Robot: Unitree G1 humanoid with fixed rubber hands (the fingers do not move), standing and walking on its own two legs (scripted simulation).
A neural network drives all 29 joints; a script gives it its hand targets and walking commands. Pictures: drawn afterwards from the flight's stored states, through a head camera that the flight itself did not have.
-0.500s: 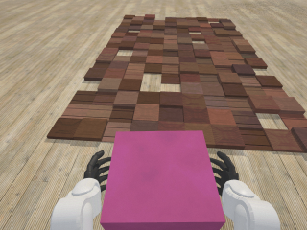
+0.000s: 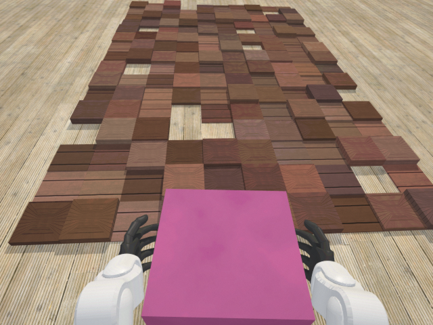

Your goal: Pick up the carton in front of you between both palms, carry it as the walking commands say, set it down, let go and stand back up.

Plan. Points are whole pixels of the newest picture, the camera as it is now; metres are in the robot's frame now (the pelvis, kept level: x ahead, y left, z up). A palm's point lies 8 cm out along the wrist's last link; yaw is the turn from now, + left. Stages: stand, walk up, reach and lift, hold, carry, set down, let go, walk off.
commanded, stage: carry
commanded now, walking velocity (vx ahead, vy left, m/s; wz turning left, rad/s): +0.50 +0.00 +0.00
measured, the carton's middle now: (223, 277) +0.24 -0.01 -0.01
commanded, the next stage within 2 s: none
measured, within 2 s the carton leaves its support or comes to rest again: neither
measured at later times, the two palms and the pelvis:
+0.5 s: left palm (166, 95) +0.63 +0.12 +0.12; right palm (284, 94) +0.65 -0.17 +0.11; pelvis +0.32 -0.05 -0.01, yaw +3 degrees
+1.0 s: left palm (180, 43) +1.03 +0.12 +0.08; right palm (265, 45) +1.01 -0.18 +0.09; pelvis +0.66 -0.01 -0.01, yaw +2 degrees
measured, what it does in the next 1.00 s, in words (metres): walks ahead: right foot, then left foot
